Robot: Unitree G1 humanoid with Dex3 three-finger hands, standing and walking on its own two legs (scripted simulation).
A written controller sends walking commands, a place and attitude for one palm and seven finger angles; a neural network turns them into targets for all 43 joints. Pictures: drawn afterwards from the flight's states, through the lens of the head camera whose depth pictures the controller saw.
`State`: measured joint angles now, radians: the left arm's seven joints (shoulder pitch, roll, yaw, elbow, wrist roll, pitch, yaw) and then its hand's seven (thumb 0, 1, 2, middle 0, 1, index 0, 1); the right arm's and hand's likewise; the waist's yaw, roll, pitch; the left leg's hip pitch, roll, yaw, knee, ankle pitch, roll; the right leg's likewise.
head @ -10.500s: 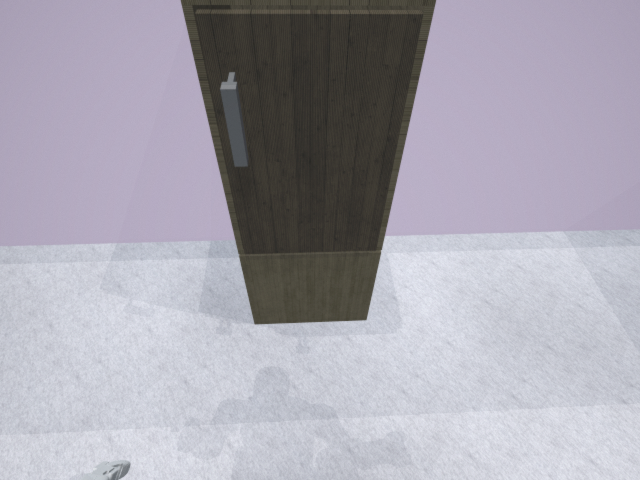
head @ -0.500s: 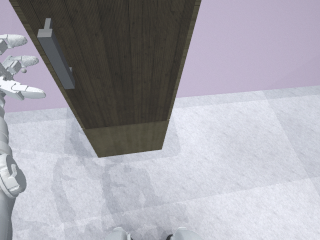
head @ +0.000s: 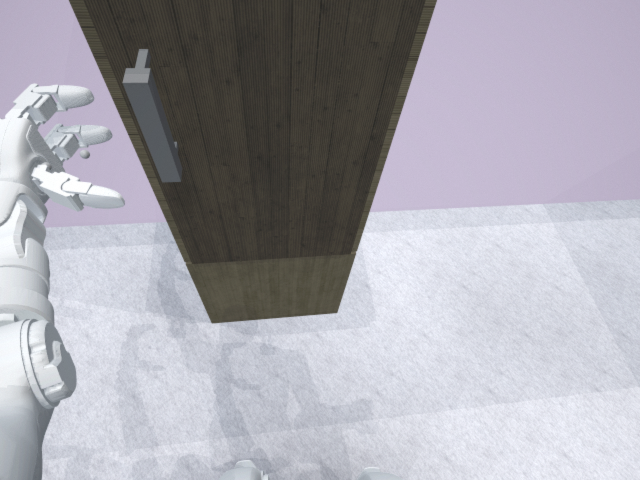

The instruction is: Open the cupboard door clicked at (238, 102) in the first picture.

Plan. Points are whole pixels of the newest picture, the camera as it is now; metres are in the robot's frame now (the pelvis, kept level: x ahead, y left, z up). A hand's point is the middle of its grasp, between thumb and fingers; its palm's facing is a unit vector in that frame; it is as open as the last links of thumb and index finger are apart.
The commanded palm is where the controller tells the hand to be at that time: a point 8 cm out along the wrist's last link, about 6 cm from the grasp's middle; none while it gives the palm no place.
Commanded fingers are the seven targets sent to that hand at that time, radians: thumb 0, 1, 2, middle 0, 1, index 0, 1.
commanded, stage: move the hooked fingers beside the handle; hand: left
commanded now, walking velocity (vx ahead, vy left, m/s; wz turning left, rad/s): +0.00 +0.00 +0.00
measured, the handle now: (158, 120) +0.53 +0.20 +0.11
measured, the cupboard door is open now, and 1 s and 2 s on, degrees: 0 0 0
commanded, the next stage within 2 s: slide the fingers in behind the handle in 0.04 s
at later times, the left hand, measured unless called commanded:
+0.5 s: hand (111, 149) +0.48 +0.24 +0.12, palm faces +0.06 -1.00 +0.01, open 14.0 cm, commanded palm +0.45 +0.29 +0.12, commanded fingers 0.00 -0.50 0.30 -0.30 -1.20 -0.30 -1.20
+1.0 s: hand (143, 147) +0.48 +0.20 +0.12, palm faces +0.06 -1.00 +0.01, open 14.0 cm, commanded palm +0.45 +0.25 +0.12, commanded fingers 0.00 -0.50 0.30 -0.30 -1.20 -0.30 -1.20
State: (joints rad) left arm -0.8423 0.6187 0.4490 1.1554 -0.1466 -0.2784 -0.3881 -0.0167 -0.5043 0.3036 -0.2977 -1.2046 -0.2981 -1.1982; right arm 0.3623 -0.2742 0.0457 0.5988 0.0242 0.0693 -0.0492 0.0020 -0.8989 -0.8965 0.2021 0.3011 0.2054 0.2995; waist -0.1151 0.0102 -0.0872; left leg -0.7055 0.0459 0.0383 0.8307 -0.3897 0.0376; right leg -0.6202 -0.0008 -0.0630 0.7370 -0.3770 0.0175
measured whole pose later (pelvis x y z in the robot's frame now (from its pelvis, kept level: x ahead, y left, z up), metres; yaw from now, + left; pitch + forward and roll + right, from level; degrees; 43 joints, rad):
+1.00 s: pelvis +0.00 -0.01 +0.00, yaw +0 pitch +15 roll -2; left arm -0.84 0.50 0.40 1.10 -0.13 -0.30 -0.25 -0.02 -0.50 0.30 -0.30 -1.20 -0.30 -1.20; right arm 0.39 -0.27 0.03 0.62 0.02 0.05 -0.03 0.00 -0.90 -0.90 0.20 0.30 0.20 0.30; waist -0.13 0.02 -0.09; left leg -0.70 0.05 0.04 0.83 -0.39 0.03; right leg -0.63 0.01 -0.05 0.76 -0.38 0.01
